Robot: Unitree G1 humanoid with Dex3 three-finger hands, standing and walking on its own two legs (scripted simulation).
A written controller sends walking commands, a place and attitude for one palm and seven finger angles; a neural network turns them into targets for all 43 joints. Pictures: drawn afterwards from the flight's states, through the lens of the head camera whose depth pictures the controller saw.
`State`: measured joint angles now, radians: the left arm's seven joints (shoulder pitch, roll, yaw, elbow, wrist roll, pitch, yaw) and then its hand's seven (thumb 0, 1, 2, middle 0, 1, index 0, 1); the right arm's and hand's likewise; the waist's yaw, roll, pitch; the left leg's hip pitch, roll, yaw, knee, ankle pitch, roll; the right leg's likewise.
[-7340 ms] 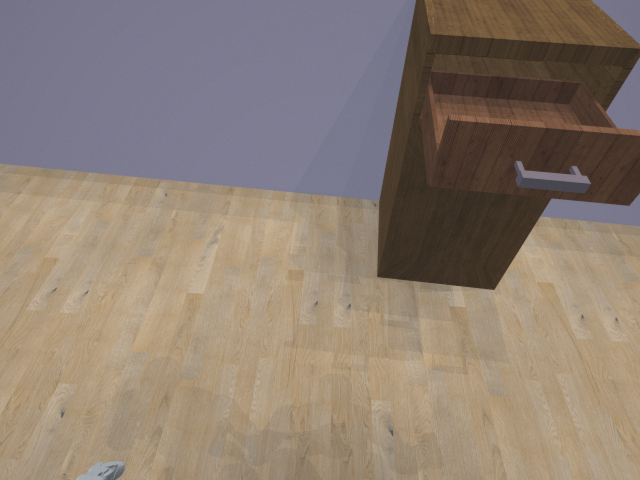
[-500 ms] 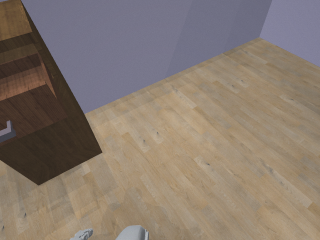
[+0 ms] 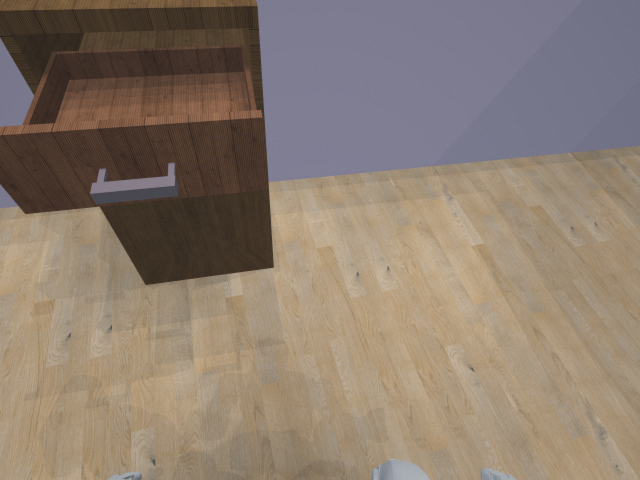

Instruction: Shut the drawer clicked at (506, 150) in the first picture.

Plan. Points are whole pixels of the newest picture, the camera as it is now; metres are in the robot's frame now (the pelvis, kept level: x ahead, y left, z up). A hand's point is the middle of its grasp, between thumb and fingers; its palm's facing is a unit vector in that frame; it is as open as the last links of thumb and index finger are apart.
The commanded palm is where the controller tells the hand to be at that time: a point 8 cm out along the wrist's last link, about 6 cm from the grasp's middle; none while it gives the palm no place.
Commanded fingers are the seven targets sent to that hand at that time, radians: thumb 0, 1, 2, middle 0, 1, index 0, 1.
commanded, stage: turn to face it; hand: left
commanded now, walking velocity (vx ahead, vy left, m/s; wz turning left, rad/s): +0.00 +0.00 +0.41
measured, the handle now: (137, 180) +0.51 +0.33 +0.02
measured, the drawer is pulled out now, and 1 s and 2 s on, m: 0.28 0.28 0.28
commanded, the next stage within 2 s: take the last steps up to it in 0.32 s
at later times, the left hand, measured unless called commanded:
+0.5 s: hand out of the picture +0.02 +0.14 -0.14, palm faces +0.25 -0.93 -0.27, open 7.4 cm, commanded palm none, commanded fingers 0.00 0.90 0.90 -0.20 -0.30 -0.20 -0.30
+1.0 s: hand out of the picture -0.03 +0.19 -0.18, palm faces +0.34 -0.93 -0.15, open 7.4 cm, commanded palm none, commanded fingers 0.00 0.90 0.90 -0.20 -0.30 -0.20 -0.30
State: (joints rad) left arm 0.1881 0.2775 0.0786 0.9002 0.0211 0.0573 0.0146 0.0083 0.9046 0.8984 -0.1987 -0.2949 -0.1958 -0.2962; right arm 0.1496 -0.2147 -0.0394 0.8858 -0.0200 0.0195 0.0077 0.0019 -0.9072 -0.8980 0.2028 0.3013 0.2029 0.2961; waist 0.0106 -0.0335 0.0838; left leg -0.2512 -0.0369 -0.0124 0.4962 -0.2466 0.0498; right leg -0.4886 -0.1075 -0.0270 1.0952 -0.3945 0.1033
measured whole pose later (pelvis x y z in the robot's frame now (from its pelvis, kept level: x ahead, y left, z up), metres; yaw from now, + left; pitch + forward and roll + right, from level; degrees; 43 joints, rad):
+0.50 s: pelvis -0.01 -0.06 +0.00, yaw +13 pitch -2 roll +2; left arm 0.25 0.15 0.03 0.93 0.02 0.00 0.03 0.01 0.90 0.90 -0.20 -0.30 -0.20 -0.30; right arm 0.25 -0.24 -0.08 1.00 -0.03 0.08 0.01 0.00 -0.91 -0.90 0.20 0.30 0.20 0.30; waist -0.01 0.04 0.05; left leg -0.44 0.01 -0.05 1.12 -0.36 -0.06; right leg -0.19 -0.06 -0.15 0.47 -0.26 -0.04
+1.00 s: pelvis +0.04 +0.02 +0.01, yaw +15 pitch -3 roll +0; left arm 0.35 0.19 0.06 1.10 0.03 0.01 -0.01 0.01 0.91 0.90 -0.20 -0.29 -0.19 -0.30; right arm 0.35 -0.15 -0.02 1.07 -0.01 -0.06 -0.03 -0.01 -0.94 -0.90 0.20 0.30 0.20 0.30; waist 0.03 -0.05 0.02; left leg -0.01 -0.01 0.11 0.32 -0.26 0.05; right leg -0.54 -0.10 -0.05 1.06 -0.21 0.03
